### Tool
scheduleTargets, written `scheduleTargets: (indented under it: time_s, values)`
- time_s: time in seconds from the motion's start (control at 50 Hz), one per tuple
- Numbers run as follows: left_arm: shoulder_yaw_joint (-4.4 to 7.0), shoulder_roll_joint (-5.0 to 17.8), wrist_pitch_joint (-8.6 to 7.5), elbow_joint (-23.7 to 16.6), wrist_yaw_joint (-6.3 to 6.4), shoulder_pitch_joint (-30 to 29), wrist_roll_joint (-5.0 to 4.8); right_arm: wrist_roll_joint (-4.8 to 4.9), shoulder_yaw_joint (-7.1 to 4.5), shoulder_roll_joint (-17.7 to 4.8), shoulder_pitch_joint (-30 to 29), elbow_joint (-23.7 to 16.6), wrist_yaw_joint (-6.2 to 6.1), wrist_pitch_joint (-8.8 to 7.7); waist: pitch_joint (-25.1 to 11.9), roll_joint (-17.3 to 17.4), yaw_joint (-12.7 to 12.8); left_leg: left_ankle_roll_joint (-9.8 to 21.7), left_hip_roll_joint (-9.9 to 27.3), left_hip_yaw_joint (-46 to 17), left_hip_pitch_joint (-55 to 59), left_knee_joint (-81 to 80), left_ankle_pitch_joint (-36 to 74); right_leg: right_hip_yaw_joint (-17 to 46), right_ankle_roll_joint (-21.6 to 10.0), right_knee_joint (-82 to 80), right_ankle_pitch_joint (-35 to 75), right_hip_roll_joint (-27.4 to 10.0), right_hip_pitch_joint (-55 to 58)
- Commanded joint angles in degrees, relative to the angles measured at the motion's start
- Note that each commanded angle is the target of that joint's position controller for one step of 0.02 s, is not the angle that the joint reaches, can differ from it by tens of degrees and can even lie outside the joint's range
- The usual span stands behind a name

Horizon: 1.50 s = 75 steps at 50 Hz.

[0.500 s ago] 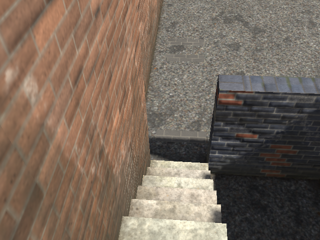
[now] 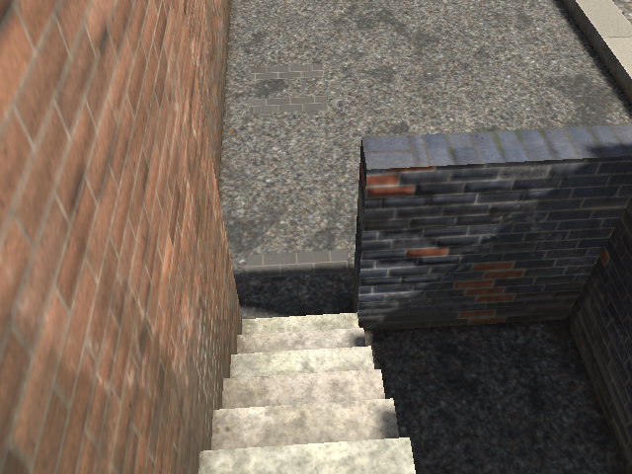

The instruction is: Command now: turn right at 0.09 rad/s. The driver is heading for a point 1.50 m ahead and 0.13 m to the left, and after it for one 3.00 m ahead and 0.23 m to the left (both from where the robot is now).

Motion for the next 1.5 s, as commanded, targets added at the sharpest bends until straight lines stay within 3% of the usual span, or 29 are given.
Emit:
scheduleTargets:
  time_s: [0.02,0.06,0.16,0.18,0.2,0.24,0.34,0.48,0.54,0.58,0.64,0.66,0.68,0.7,0.76,0.78,0.8,0.84,0.92,1.0,1.16,1.24,1.26,1.28,1.3,1.34,1.36,1.42,1.5]
  values:
    - [0.46,4.91,-1.13,-0.8,-0.61,4.57,0.69,0.09,-1.37,-5.92,-4.84,-5.48,0.32,-0.71,-4.58,-0.14,2.61,1.26,4.07,-4.75,5.47,-7.63,20.72,2.76,2.54,-7.85,29.66,-5.28,8.05]
    - [1.21,6.95,-0.5,-0.43,-0.71,3.9,0.79,-0.83,-2.08,-6.75,-3.57,-5.38,-0.43,-0.87,-4.4,1.24,0.41,1.61,3.03,-2.73,9.57,-6.5,20.94,2.44,1.37,-8.68,31.53,-5.09,5.68]
    - [1.09,4.95,-0.13,-1.25,-0.78,2.39,0.35,-0.27,-1.77,-6.1,-3.96,-5.53,-0.78,-1.44,-3.18,1.2,-0.44,2.58,4.29,-3.07,12.47,-7.49,21.32,2.73,1.96,-10.35,30.56,-6.13,3.64]
    - [0.85,-2.78,3.32,-3.96,-0.49,0.31,2.32,6.79,-3.39,-9.07,3.37,0.61,-9.56,1.74,-5.8,-1.04,-0.61,1.52,7.78,-0.66,14.34,-2.69,28.9,7.64,-1.37,-11.45,41.82,-9.09,8.79]
    - [1.25,-2.04,5.01,-4.44,-0.26,0.14,2.01,6.65,-3.02,-9.06,5.21,0.94,-12.11,3.11,-5.61,-2.38,-1.76,0.94,7.69,-0.72,14.38,-2.71,29.61,7.68,-1.79,-10.7,44.53,-8.48,9.73]
    - [1.58,-2.16,6.93,-4.64,-0.18,0.37,1.6,5.07,-2.59,-8.05,2.61,0.63,-13.09,4.07,-2.87,-0.73,-1.05,0.55,7.97,-0.83,12.63,-4.47,25.17,8.12,-2.35,-11.86,41.58,-8.04,9.87]
    - [1.52,-2.35,7.73,-2.48,-0.76,2.11,2.07,4.55,-2.44,-8.39,4.08,5.71,-12.14,3.87,2.75,3.99,-0.8,0.1,8.68,-1.38,12.14,-9.74,17.45,9.18,-2.47,-17.23,33.55,-9.6,8.43]
    - [1.19,-3.98,8.0,0.28,-0.6,1.82,2.32,4.92,-1.8,-8.13,5.46,10.17,-12.15,2.54,3.36,1.92,-0.66,0.41,8.68,-2.06,12.25,-14.9,13.28,8.08,-2.43,-20.51,25.82,-9.82,10.88]
    - [1.03,-4.43,8.4,-0.06,-1.11,0.81,2.47,4.61,-1.67,-8.39,5.99,11.44,-12.1,1.97,2.61,2.22,-0.36,1.05,8.21,-2.55,12.26,-16.06,10.0,8.47,-2.91,-21.15,19.96,-10.05,11.33]
    - [1.5,-3.95,8.31,-0.01,-0.95,0.47,2.32,3.67,-1.46,-7.63,5.95,11.38,-12.35,2.01,2.91,0.43,-0.99,1.52,8.77,-2.83,12.48,-15.91,11.51,7.7,-3.28,-20.61,19.56,-9.3,10.44]
    - [1.56,-4.91,8.48,0.11,-0.87,0.37,2.19,3.71,-1.13,-6.88,7.51,12.53,-12.49,1.96,4.15,1.1,-1.29,1.9,8.62,-3.12,12.44,-17.52,10.32,7.97,-3.09,-21.74,17.08,-9.42,9.52]
    - [1.02,-3.94,5.35,1.05,-3.35,8.15,-1.29,-5.64,0.21,-3.07,5.73,9.07,-4.94,0.48,9.64,-3.85,1.09,1.94,4.48,-3.67,6.36,-22.94,-9.11,1.86,0.99,-20.16,0.84,-3.29,5.88]
    - [1.89,-3.13,3.29,2.58,-3.95,8.65,-1.8,-5.32,-1.19,-4.88,3.73,8.82,-2.44,-0.6,11.83,0.96,0.13,1.79,4.35,-3.71,3.4,-24.43,-12.71,1.54,2.63,-18.84,-0.75,-2.56,5.63]
    - [2.15,-2.5,2.02,2.69,-3.84,9.79,-0.95,-3.91,-1.71,-5.5,3.66,8.39,-1.61,-1.31,10.6,2.34,0.37,1.99,4.21,-3.45,2.3,-24.34,-13.12,1.25,2.44,-18.42,-0.32,-2.7,6.48]
    - [2.72,-2.68,0.49,2.31,-2.87,6.93,-0.48,-2.52,-1.25,-2.92,4.09,7.27,-1.53,-2.47,6.95,-0.29,-1.18,1.51,4.05,-2.25,7.68,-20.63,-7.36,1.61,1.41,-19.16,1.71,-3.65,3.55]
    - [1.86,-5.6,3.85,-2.54,-2.21,-1.38,4.9,5.98,-3.16,-8.4,7.06,11.52,-9.31,-0.43,6.18,5.47,-2.02,2.9,6.66,-1.15,11.31,-14.41,8.76,8.98,-3.05,-21.45,22.93,-11.01,5.14]
    - [2.23,-4.91,5.04,-2.45,-1.65,-0.54,3.39,5.73,-2.34,-6.49,10.19,11.88,-11.94,0.51,1.58,1.21,-3.46,2.21,7.12,-1.16,15.77,-13.27,15.16,9.63,-3.28,-19.14,31.42,-10.91,6.67]
    - [2.24,-4.9,6.18,-1.62,-0.83,1.39,1.93,4.81,-1.87,-5.69,10.04,11.72,-13.27,1.25,0.2,-1.41,-2.8,2.02,8.1,-1.96,16.29,-12.31,20.09,8.57,-2.79,-18.06,33.46,-10.32,8.79]
    - [1.8,-5.58,8.23,0.22,-0.78,3.53,2.29,4.52,-0.65,-3.48,9.93,12.88,-12.31,2.1,3.17,-0.08,-1.32,2.05,8.21,-1.29,13.47,-15.38,14.69,8.17,-1.76,-21.62,23.68,-9.81,9.69]
    - [1.78,-5.16,8.84,1.06,-1.2,2.66,2.46,4.04,-0.51,-4.41,9.51,13.6,-11.76,1.75,6.14,0.81,-0.9,1.79,8.16,-1.69,11.69,-17.67,12.34,8.27,-1.68,-23.43,19.94,-9.72,9.99]
    - [1.45,-6.06,8.67,2.8,-0.98,1.54,2.28,4.15,0.36,-3.83,10.05,14.91,-11.71,0.9,4.11,0.93,-1.01,1.92,8.15,-1.99,12.35,-20.2,11.6,7.79,-1.76,-24.76,18.52,-9.93,13.07]
    - [1.76,-5.19,9.31,3.14,-0.32,0.07,2.58,4.22,-0.5,-6.71,10.95,14.54,-12.11,1.16,4.66,3.13,-1.89,4.87,6.54,-2.93,12.39,-21.34,-4.85,3.7,-3.01,-20.53,6.97,-5.58,9.64]
    - [3.69,-0.92,5.14,4.8,-1.5,5.75,0.09,-7.11,-2.01,-7.5,9.9,11.3,-6.27,-0.14,16.42,0.13,-1.05,9.7,8.01,-9.38,6.21,-30.36,-23.52,-4.65,0.65,-10.24,-12.31,0.25,-0.28]
    - [1.7,-6.28,7.01,3.74,-0.78,0.2,3.7,5.24,-2.67,-9.88,14.6,15.27,-10.61,0.35,7.44,10.42,-3.13,10.72,12.17,-11.3,12.75,-26.61,-20.48,-0.74,-2.67,-13.64,0.16,-4.17,0.66]
    - [1.94,-6.2,7.43,3.63,-0.49,-0.48,2.82,5.78,-1.68,-6.65,14.45,14.98,-11.86,0.84,7.47,6.91,-2.92,11.29,12.75,-11.52,13.5,-25.3,-15.47,-1.28,-2.79,-13.41,3.52,-4.52,0.56]
    - [1.87,-6.54,7.38,4.23,-0.61,0.13,2.96,5.04,-2.11,-8.06,13.72,14.34,-12.59,1.09,7.31,6.52,-2.15,12.01,12.95,-12.34,12.18,-23.35,-13.82,-2.58,-3.15,-11.98,2.21,-4.27,1.64]
    - [1.65,-6.78,7.36,5.21,-1.0,2.02,3.24,5.28,-2.09,-8.22,11.44,13.74,-12.45,0.87,7.48,5.74,-0.53,11.78,11.09,-10.55,9.05,-21.7,-13.28,-3.48,-3.35,-13.02,0.84,-4.22,4.57]
    - [2.06,-5.0,6.98,7.47,-0.68,4.17,3.32,4.67,-2.53,-7.73,12.5,13.46,-12.56,0.5,9.61,0.28,-0.95,9.06,5.51,-2.08,7.26,-12.22,-4.72,-1.25,-3.11,-14.67,1.36,-3.92,5.94]
    - [2.85,-1.01,6.0,7.72,0.48,7.74,2.71,4.26,-2.9,-7.66,12.17,13.86,-13.13,0.07,7.29,-4.67,-0.24,4.89,2.09,4.15,3.22,-0.26,3.55,6.08,-5.68,-13.52,25.39,-7.96,13.46]
Velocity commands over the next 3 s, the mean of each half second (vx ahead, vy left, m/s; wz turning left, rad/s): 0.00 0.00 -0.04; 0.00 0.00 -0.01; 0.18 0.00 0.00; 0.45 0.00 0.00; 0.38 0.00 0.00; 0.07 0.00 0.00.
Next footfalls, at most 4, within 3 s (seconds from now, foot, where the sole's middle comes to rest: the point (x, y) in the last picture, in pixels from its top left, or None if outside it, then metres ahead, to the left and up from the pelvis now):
1.92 right None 0.25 -0.10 -0.96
2.44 left None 0.45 0.19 -1.16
2.82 right None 0.49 -0.05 -1.16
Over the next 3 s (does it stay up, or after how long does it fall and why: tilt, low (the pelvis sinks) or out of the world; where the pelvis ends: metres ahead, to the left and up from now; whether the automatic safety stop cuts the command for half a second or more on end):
stays up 0.44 0.10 -0.41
